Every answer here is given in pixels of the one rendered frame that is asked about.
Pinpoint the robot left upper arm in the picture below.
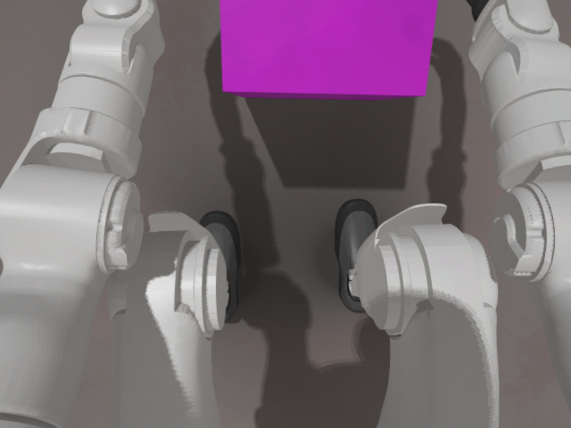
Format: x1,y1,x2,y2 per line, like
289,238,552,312
0,163,144,428

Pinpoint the carton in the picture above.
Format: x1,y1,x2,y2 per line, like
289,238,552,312
219,0,438,101

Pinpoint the robot shin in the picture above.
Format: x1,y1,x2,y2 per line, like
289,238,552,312
107,211,229,321
349,203,498,320

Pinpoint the robot right forearm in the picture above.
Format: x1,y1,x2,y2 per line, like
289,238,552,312
468,0,571,191

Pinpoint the robot right hand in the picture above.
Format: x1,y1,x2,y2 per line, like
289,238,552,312
467,0,489,21

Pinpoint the robot left forearm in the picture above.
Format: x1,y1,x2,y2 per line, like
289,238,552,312
0,0,165,259

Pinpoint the robot right shin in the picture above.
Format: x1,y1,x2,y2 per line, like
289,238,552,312
349,203,498,320

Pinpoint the robot left shin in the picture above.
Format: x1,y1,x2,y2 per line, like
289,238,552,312
107,211,229,321

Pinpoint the robot right upper arm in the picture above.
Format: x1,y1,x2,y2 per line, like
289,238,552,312
488,179,571,413

